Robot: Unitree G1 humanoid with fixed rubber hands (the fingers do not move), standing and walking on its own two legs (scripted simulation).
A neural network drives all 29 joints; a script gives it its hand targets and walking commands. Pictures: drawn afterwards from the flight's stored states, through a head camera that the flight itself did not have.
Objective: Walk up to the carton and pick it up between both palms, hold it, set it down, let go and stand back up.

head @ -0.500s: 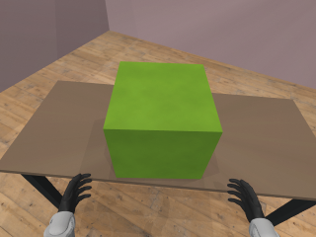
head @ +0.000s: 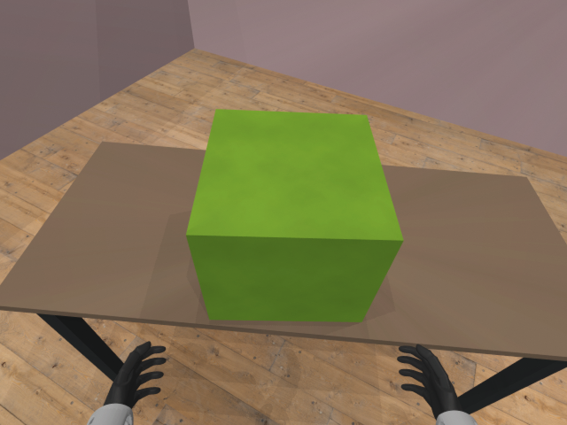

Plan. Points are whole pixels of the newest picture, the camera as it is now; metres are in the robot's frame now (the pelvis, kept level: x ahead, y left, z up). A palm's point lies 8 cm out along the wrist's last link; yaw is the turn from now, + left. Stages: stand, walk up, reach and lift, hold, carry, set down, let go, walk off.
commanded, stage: set down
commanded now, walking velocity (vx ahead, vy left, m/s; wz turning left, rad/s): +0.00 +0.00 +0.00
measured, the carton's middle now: (289, 216) +0.47 +0.00 -0.02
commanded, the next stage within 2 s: let go in 0.20 s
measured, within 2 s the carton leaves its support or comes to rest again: neither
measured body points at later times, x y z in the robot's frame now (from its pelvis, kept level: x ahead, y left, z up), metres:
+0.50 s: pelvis -0.01 +0.00 +0.00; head -0.01 +0.00 +0.45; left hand +0.17 +0.23 -0.08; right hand +0.17 -0.23 -0.08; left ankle -0.03 +0.12 -0.75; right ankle -0.01 -0.12 -0.75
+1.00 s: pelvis -0.02 +0.00 -0.01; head +0.01 +0.00 +0.44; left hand +0.14 +0.24 -0.12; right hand +0.06 -0.29 -0.12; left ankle -0.03 +0.12 -0.75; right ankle -0.01 -0.12 -0.75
